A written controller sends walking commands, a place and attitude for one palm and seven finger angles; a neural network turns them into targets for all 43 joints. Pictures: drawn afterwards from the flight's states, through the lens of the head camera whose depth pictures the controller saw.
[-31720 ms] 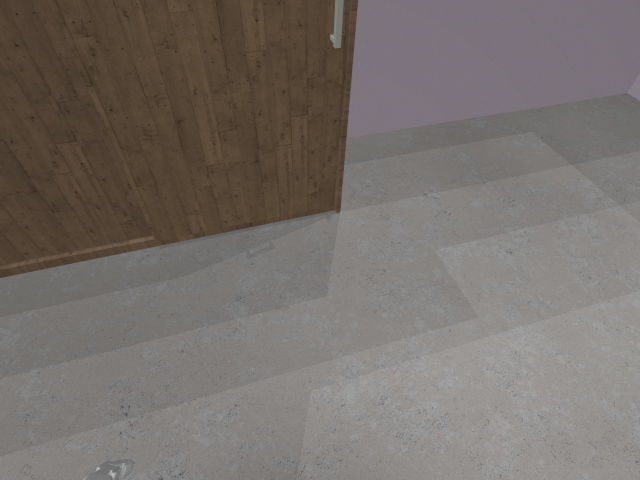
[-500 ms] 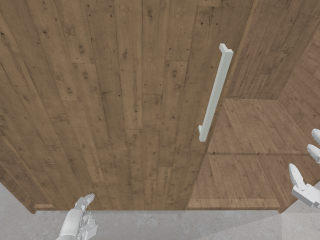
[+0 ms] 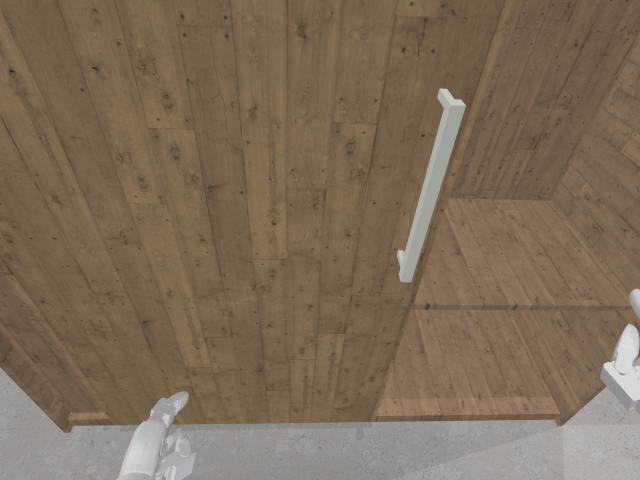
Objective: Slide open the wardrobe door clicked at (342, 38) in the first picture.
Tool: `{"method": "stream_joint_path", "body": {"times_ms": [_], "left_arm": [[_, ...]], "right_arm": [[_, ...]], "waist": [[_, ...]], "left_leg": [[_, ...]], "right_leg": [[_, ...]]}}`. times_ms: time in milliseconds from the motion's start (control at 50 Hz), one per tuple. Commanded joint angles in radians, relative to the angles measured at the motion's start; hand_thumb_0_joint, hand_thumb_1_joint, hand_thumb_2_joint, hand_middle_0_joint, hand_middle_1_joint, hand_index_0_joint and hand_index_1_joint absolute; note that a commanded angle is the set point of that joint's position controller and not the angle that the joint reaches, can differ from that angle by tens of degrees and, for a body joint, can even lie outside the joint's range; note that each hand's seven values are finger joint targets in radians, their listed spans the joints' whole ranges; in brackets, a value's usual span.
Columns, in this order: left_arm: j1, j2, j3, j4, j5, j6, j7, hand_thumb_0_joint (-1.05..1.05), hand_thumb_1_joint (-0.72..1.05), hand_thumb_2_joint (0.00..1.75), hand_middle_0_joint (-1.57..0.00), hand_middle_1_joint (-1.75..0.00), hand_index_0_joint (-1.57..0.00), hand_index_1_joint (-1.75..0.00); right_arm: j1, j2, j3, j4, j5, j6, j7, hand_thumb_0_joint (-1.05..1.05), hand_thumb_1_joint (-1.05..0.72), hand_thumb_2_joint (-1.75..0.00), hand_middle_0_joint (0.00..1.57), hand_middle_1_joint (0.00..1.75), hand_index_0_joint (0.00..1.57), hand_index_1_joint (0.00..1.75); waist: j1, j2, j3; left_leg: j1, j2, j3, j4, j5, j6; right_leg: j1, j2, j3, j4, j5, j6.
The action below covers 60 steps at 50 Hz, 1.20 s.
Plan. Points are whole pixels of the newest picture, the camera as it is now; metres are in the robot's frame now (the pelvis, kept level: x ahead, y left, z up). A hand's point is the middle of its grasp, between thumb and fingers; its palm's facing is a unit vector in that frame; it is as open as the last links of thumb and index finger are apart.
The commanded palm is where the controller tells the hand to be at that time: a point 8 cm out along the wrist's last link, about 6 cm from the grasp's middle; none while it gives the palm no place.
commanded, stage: step back with the hand held close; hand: right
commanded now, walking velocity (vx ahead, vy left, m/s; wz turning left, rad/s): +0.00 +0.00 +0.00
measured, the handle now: (422, 198) +0.47 -0.16 +0.14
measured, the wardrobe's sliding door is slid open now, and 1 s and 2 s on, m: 0.61 0.61 0.61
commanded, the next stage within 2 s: stop stepping back and stand still in 1.02 s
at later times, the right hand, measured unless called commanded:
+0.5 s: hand out of the picture +0.14 -0.30 +0.16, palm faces +0.41 +0.78 -0.46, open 7.4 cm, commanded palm +0.09 -0.33 +0.17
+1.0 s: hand out of the picture +0.04 -0.31 +0.17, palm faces +0.50 +0.75 -0.43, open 7.4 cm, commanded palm -0.02 -0.34 +0.17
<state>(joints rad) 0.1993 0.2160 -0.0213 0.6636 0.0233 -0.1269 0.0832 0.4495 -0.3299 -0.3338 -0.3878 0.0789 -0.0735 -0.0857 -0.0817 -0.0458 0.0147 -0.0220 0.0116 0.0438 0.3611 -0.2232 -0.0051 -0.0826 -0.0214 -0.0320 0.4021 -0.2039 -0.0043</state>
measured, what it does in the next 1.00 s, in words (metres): walks backwards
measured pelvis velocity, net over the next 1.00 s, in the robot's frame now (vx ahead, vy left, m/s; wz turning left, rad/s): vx -0.14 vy -0.03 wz -0.07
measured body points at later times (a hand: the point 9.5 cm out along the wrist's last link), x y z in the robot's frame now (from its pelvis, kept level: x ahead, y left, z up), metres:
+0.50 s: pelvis -0.06 -0.03 -0.01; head -0.05 -0.04 +0.44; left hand +0.12 +0.22 -0.08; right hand +0.11 -0.33 +0.18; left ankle -0.01 +0.12 -0.74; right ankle +0.02 -0.12 -0.74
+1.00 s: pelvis -0.14 -0.03 -0.02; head -0.14 -0.06 +0.43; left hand +0.03 +0.19 -0.08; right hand +0.01 -0.35 +0.20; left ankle -0.15 +0.10 -0.72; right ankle +0.02 -0.12 -0.74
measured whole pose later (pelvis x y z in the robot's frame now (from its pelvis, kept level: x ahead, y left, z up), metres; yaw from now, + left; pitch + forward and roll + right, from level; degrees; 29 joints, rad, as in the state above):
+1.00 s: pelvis -0.14 -0.03 -0.02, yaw -4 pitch -1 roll +5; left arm 0.25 0.18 0.01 0.60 0.02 -0.16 0.07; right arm 0.49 -0.44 -0.47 -0.50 0.04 -0.30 -0.13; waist 0.01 -0.02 0.00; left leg -0.29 -0.09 0.02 0.71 -0.45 0.01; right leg -0.49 -0.04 0.01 0.50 -0.03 -0.06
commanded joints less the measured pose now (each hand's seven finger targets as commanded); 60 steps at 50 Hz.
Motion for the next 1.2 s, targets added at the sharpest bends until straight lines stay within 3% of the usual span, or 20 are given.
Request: {"method": "stream_joint_path", "body": {"times_ms": [0,20,40,100,280,520,600,700,780,820,840,900,960,980,1020,1040,1060,1120,1160,1180], "left_arm": [[-0.157,0.117,0.039,-0.152,-0.008,-0.06,0.015,0.0,0.9,0.9,-0.2,-0.3,-0.2,-0.3],[-0.159,0.138,0.038,-0.202,-0.019,-0.034,0.006,0.0,0.9,0.9,-0.2,-0.3,-0.2,-0.3],[-0.156,0.12,0.037,-0.178,-0.014,-0.02,0.007,0.0,0.9,0.9,-0.2,-0.3,-0.2,-0.3],[-0.138,0.124,0.048,-0.206,-0.01,0.006,0.004,0.0,0.9,0.9,-0.2,-0.3,-0.2,-0.3],[-0.113,0.134,0.069,-0.266,-0.023,0.047,0.015,0.0,0.9,0.9,-0.2,-0.3,-0.2,-0.3],[-0.08,0.161,0.082,-0.274,-0.028,-0.018,0.017,0.0,0.9,0.9,-0.2,-0.3,-0.2,-0.3],[-0.061,0.15,0.086,-0.265,-0.024,-0.043,0.011,0.0,0.9,0.9,-0.2,-0.3,-0.2,-0.3],[-0.028,0.124,0.076,-0.206,-0.011,-0.055,0.007,0.0,0.9,0.9,-0.2,-0.3,-0.2,-0.3],[-0.039,0.135,0.073,-0.208,-0.018,-0.062,0.018,0.0,0.9,0.9,-0.2,-0.3,-0.2,-0.3],[-0.067,0.16,0.077,-0.231,-0.018,-0.079,0.025,0.0,0.9,0.9,-0.2,-0.3,-0.2,-0.3],[-0.068,0.148,0.087,-0.233,-0.011,-0.083,0.022,0.0,0.9,0.9,-0.2,-0.3,-0.2,-0.3],[-0.067,0.131,0.099,-0.219,-0.009,-0.102,-0.004,0.0,0.9,0.9,-0.2,-0.3,-0.2,-0.3],[-0.071,0.126,0.096,-0.208,-0.006,-0.099,-0.014,0.0,0.9,0.9,-0.2,-0.3,-0.2,-0.3],[-0.068,0.11,0.088,-0.195,-0.004,-0.093,-0.018,0.0,0.9,0.9,-0.2,-0.3,-0.2,-0.3],[-0.054,0.092,0.085,-0.17,0.002,-0.068,-0.02,0.0,0.9,0.9,-0.2,-0.3,-0.2,-0.3],[-0.068,0.088,0.079,-0.165,0.005,-0.069,-0.02,0.0,0.9,0.9,-0.2,-0.3,-0.2,-0.3],[-0.074,0.097,0.088,-0.152,-0.004,-0.073,-0.016,0.0,0.9,0.9,-0.2,-0.3,-0.2,-0.3],[-0.077,0.089,0.06,-0.169,-0.005,-0.057,-0.005,0.0,0.9,0.9,-0.2,-0.3,-0.2,-0.3],[-0.075,0.129,0.068,-0.177,-0.017,-0.066,0.01,0.0,0.9,0.9,-0.2,-0.3,-0.2,-0.3],[-0.068,0.146,0.069,-0.198,-0.022,-0.079,0.011,0.0,0.9,0.9,-0.2,-0.3,-0.2,-0.3]], "right_arm": [[-0.178,-0.217,-0.136,-0.175,-0.001,-0.065,-0.026,0.0,-0.9,-0.9,0.2,0.3,0.2,0.3],[-0.316,-0.336,-0.246,-0.257,-0.016,-0.112,-0.037,0.0,-0.9,-0.9,0.2,0.3,0.2,0.3],[-0.201,-0.25,-0.181,-0.165,-0.015,-0.119,-0.03,0.0,-0.9,-0.9,0.2,0.3,0.2,0.3],[-0.062,-0.198,-0.138,-0.166,-0.022,-0.132,-0.022,0.0,-0.9,-0.9,0.2,0.3,0.2,0.3],[0.046,-0.26,-0.209,-0.265,-0.017,-0.153,-0.043,0.0,-0.9,-0.9,0.2,0.3,0.2,0.3],[0.005,-0.231,-0.221,-0.261,-0.066,-0.223,-0.054,0.0,-0.9,-0.9,0.2,0.3,0.2,0.3],[-0.015,-0.236,-0.219,-0.297,-0.07,-0.244,-0.053,0.0,-0.9,-0.9,0.2,0.3,0.2,0.3],[-0.069,-0.25,-0.195,-0.304,-0.049,-0.254,-0.069,0.0,-0.9,-0.9,0.2,0.3,0.2,0.3],[-0.07,-0.257,-0.202,-0.309,-0.046,-0.261,-0.08,0.0,-0.9,-0.9,0.2,0.3,0.2,0.3],[-0.055,-0.256,-0.235,-0.335,-0.062,-0.272,-0.078,0.0,-0.9,-0.9,0.2,0.3,0.2,0.3],[-0.061,-0.273,-0.257,-0.351,-0.065,-0.275,-0.074,0.0,-0.9,-0.9,0.2,0.3,0.2,0.3],[0.033,-0.259,-0.258,-0.311,-0.046,-0.284,-0.066,0.0,-0.9,-0.9,0.2,0.3,0.2,0.3],[0.083,-0.243,-0.223,-0.282,-0.027,-0.277,-0.056,0.0,-0.9,-0.9,0.2,0.3,0.2,0.3],[0.043,-0.235,-0.195,-0.293,-0.02,-0.282,-0.05,0.0,-0.9,-0.9,0.2,0.3,0.2,0.3],[-0.032,-0.296,-0.211,-0.292,-0.027,-0.29,-0.056,0.0,-0.9,-0.9,0.2,0.3,0.2,0.3],[-0.113,-0.319,-0.197,-0.311,-0.04,-0.287,-0.063,0.0,-0.9,-0.9,0.2,0.3,0.2,0.3],[-0.148,-0.3,-0.178,-0.303,-0.044,-0.269,-0.063,0.0,-0.9,-0.9,0.2,0.3,0.2,0.3],[-0.087,-0.278,-0.18,-0.229,-0.049,-0.225,-0.055,0.0,-0.9,-0.9,0.2,0.3,0.2,0.3],[-0.102,-0.28,-0.189,-0.274,-0.043,-0.219,-0.052,0.0,-0.9,-0.9,0.2,0.3,0.2,0.3],[-0.079,-0.271,-0.195,-0.3,-0.045,-0.226,-0.053,0.0,-0.9,-0.9,0.2,0.3,0.2,0.3]], "waist": [[0.008,-0.003,-0.015],[0.039,0.016,0.044],[0.048,0.067,0.029],[0.048,0.03,-0.075],[0.054,0.009,-0.16],[0.058,-0.096,-0.075],[0.066,-0.015,-0.07],[0.086,0.128,-0.077],[0.09,-0.022,-0.064],[0.074,-0.251,-0.092],[0.062,-0.256,-0.124],[0.054,-0.154,-0.142],[0.061,-0.202,-0.103],[0.067,-0.142,-0.106],[0.073,0.151,-0.098],[0.067,0.238,-0.103],[0.06,0.29,-0.13],[0.077,0.181,-0.067],[0.079,-0.059,-0.107],[0.061,-0.21,-0.151]], "left_leg": [[-0.095,-0.012,-0.009,-0.094,0.078,0.012],[-0.198,0.033,-0.083,-0.145,0.079,0.007],[-0.221,0.058,-0.087,-0.147,0.08,0.012],[-0.204,0.073,-0.071,-0.086,0.202,0.009],[-0.165,0.034,-0.048,0.03,0.227,-0.009],[0.023,-0.029,-0.063,0.246,0.021,-0.021],[-0.1,-0.004,-0.132,0.159,-0.08,0.004],[-0.495,0.135,-0.247,-0.069,-0.263,0.071],[-0.471,0.049,-0.132,0.04,-0.292,0.027],[-0.156,-0.096,-0.041,0.412,-0.152,-0.021],[-0.084,-0.113,-0.042,0.555,-0.138,-0.018],[-0.18,-0.106,-0.051,0.497,-0.254,0.004],[-0.166,-0.086,-0.022,0.183,-0.243,0.03],[-0.202,-0.052,-0.055,0.045,-0.225,0.046],[-0.494,0.204,-0.392,-0.187,-0.188,0.144],[-0.57,0.295,-0.411,-0.218,-0.08,0.168],[-0.546,0.291,-0.393,-0.174,-0.006,0.187],[-0.361,0.194,-0.229,0.014,0.366,0.114],[-0.336,0.059,-0.14,0.148,0.157,0.031],[-0.328,-0.028,-0.091,0.238,-0.003,-0.006]], "right_leg": [[0.014,0.012,0.003,-0.069,0.086,-0.023],[-0.078,-0.003,0.027,-0.022,0.019,-0.038],[-0.069,0.002,0.035,0.008,0.03,-0.039],[-0.044,-0.006,0.024,0.037,0.153,-0.038],[-0.119,-0.046,0.056,-0.001,0.241,-0.041],[-0.622,-0.133,0.188,-0.161,-0.484,-0.117],[-0.569,-0.083,0.159,-0.049,-0.475,-0.099],[-0.213,0.019,0.064,0.24,-0.235,-0.024],[-0.266,-0.045,0.171,0.063,-0.347,-0.044],[-0.57,-0.209,0.388,-0.271,-0.63,-0.116],[-0.618,-0.261,0.43,-0.309,-0.606,-0.145],[-0.446,-0.242,0.325,-0.239,-0.399,-0.138],[-0.391,-0.206,0.238,-0.204,-0.377,-0.067],[-0.323,-0.175,0.204,-0.147,-0.312,-0.024],[-0.125,-0.033,0.057,0.275,-0.102,0.042],[-0.114,0.023,0.017,0.466,-0.12,0.05],[-0.171,0.048,0.035,0.583,-0.176,0.04],[-0.243,0.008,0.037,0.323,-0.137,0.011],[-0.135,-0.024,0.075,-0.02,0.063,-0.011],[-0.124,-0.141,0.217,-0.101,0.077,-0.047]]}}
